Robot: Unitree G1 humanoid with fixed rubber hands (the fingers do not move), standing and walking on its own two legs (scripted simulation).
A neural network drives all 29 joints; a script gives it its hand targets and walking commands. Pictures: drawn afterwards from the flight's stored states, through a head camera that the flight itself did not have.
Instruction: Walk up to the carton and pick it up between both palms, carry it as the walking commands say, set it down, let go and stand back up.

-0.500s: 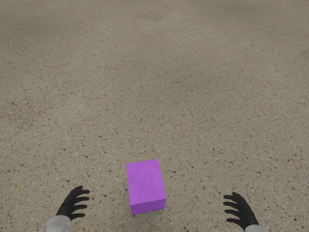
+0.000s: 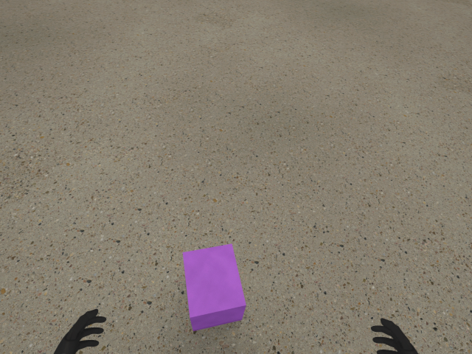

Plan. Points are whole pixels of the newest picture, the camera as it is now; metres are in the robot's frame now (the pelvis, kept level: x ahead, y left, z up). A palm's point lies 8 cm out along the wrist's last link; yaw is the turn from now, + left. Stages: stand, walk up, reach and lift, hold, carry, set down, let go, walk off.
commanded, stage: stand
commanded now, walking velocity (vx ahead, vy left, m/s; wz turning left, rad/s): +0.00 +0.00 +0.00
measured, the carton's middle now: (212, 286) +0.45 +0.06 -0.67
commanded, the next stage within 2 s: none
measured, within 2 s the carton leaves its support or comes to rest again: neither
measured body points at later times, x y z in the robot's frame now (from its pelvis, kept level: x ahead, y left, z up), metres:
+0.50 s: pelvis -0.01 +0.00 +0.01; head -0.01 +0.01 +0.46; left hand +0.11 +0.29 -0.11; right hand +0.11 -0.31 -0.10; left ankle -0.03 +0.11 -0.74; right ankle -0.03 -0.14 -0.74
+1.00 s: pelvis -0.02 -0.01 +0.01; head -0.02 +0.00 +0.46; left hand +0.08 +0.30 -0.11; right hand +0.08 -0.32 -0.10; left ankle -0.03 +0.11 -0.74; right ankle -0.03 -0.14 -0.74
